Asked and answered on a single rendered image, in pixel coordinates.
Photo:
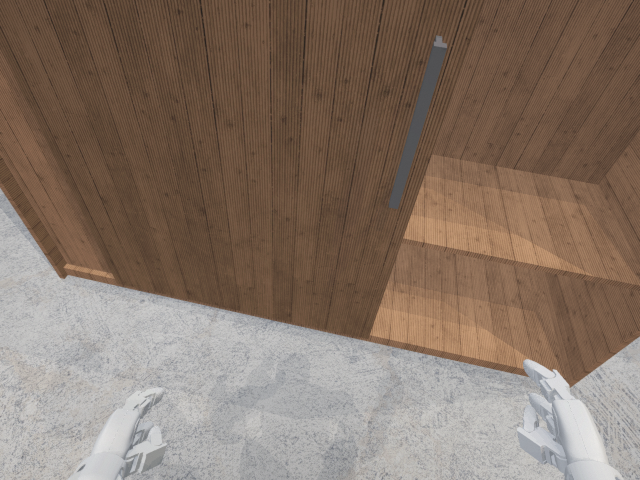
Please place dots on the robot right hand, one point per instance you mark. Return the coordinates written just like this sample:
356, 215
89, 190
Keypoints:
568, 420

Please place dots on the handle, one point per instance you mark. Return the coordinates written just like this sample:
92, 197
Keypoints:
426, 92

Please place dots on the wardrobe door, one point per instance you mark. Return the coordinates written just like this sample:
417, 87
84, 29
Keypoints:
26, 153
241, 153

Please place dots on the robot left hand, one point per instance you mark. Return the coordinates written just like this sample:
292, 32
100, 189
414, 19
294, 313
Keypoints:
122, 435

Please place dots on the robot left forearm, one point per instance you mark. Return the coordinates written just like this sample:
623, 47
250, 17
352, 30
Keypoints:
101, 466

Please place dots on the robot right forearm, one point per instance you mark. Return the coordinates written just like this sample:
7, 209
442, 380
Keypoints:
591, 470

